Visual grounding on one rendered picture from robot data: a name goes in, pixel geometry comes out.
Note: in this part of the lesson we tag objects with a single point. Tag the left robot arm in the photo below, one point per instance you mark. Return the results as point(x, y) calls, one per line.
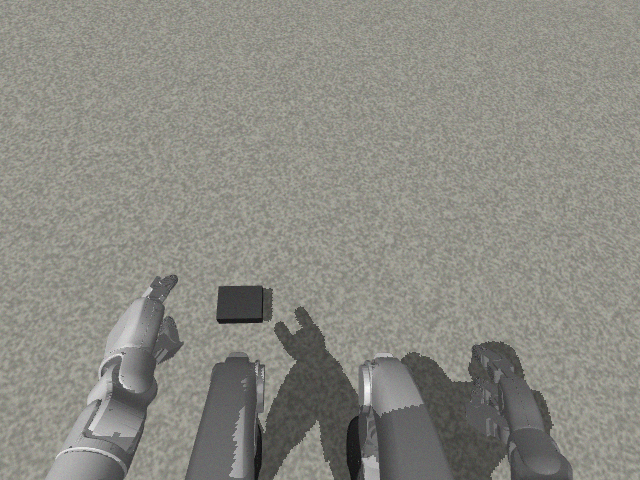
point(103, 441)

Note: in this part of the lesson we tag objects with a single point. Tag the right robot arm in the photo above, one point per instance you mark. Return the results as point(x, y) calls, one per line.
point(534, 455)

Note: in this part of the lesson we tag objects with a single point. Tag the right robot hand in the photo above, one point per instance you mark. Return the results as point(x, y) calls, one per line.
point(510, 407)

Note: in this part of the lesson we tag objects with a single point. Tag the small box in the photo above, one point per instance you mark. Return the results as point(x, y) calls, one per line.
point(240, 304)

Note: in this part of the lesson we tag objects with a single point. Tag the left robot hand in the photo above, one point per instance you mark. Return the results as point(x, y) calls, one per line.
point(140, 324)

